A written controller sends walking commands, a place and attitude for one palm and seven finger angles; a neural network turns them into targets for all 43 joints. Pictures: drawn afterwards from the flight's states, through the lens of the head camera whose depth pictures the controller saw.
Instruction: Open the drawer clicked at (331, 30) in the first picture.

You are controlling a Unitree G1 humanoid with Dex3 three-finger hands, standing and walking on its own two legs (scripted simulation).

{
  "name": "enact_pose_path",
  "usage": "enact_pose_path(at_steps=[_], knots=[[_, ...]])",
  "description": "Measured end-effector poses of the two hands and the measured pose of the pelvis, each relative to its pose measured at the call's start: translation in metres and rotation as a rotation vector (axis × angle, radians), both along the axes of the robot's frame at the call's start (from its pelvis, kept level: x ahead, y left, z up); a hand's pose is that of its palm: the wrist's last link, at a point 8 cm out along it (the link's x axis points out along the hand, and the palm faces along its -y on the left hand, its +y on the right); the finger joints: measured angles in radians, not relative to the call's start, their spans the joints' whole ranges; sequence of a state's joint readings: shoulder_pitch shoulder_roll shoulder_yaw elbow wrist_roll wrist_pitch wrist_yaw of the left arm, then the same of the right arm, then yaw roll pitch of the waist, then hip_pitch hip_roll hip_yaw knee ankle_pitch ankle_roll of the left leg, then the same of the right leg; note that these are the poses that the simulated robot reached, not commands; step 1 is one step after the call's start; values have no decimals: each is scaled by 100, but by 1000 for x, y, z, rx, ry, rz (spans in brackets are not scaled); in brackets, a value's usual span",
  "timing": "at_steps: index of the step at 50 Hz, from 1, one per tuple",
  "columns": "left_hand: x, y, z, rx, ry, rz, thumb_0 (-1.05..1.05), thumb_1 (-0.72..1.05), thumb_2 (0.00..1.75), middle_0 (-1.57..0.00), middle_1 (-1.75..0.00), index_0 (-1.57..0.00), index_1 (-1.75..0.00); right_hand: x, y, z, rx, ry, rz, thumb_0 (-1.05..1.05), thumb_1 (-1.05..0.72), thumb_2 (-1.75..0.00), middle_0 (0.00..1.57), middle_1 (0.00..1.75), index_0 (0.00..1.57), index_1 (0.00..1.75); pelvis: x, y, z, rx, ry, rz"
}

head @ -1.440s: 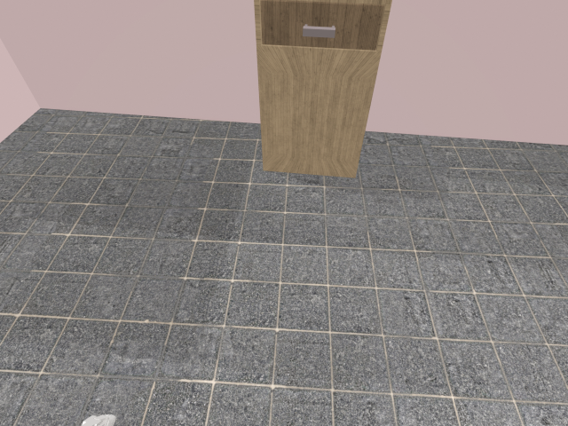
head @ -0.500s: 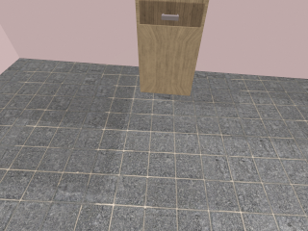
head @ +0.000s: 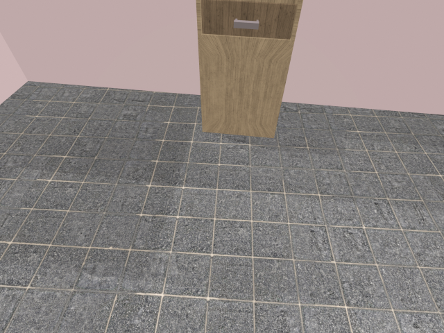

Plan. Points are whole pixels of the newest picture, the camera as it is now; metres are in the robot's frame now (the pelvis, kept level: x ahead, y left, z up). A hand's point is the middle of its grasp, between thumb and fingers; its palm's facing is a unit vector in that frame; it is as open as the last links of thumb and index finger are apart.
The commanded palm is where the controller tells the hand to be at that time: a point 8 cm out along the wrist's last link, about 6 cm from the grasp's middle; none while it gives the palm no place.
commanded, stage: walk to a spot facing it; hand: left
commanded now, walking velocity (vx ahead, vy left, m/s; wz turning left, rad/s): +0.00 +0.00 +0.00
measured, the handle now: (246, 22) +1.47 -0.03 -0.02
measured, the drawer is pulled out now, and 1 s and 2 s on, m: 0.00 0.00 0.00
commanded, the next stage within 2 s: turn to face it in 1.66 s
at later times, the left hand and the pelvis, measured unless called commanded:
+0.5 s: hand out of the picture +0.06 +0.17 -0.20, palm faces -0.07 -0.98 -0.19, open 7.4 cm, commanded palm none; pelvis +0.07 -0.02 -0.03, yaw -6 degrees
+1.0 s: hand (151, 268) +0.30 +0.20 -0.20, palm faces -0.20 -0.96 -0.19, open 7.4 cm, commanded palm none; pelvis +0.26 +0.01 -0.02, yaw -18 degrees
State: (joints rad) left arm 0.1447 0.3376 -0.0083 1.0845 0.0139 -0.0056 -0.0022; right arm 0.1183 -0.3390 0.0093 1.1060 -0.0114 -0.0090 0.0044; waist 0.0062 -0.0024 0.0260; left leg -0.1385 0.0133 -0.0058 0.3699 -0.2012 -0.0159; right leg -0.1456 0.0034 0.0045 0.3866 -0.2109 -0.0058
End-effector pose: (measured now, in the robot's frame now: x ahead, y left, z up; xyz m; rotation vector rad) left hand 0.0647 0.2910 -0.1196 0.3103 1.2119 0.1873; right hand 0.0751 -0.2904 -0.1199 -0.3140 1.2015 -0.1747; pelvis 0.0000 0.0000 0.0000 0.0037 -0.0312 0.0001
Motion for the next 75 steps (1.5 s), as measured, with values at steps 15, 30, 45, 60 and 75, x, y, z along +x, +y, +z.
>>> enact_pose_path(at_steps=[15,30,45,60,75], knots=[[-16,-21,-20,-65,85,11,1,90,90,-20,-30,-20,-30,-17,23,-17,56,39,-54,0,-91,-90,20,30,20,30,20,2,-8,-5,13,-51],[6,-88,-36,-145,190,33,1,90,90,-20,-30,-20,-30,-19,38,-43,153,211,-208,1,-91,-90,20,30,20,30,100,-21,-19,-5,28,-138],[118,-48,-56,-146,379,-30,1,90,90,-20,-30,-20,-30,231,58,-23,114,-236,-197,0,-91,-90,20,30,20,30,230,9,-33,-8,16,-267],[441,-112,-10,-151,-62,-355,1,91,90,-19,-30,-19,-30,153,56,-24,130,97,-518,-1,-93,-90,20,30,20,30,335,-13,-5,22,21,-386],[526,-193,-23,-130,12,-405,0,93,90,-20,-30,-20,-30,256,-4,-30,188,115,-598,1,-91,-90,20,30,20,30,444,-93,-8,-13,32,-457]])
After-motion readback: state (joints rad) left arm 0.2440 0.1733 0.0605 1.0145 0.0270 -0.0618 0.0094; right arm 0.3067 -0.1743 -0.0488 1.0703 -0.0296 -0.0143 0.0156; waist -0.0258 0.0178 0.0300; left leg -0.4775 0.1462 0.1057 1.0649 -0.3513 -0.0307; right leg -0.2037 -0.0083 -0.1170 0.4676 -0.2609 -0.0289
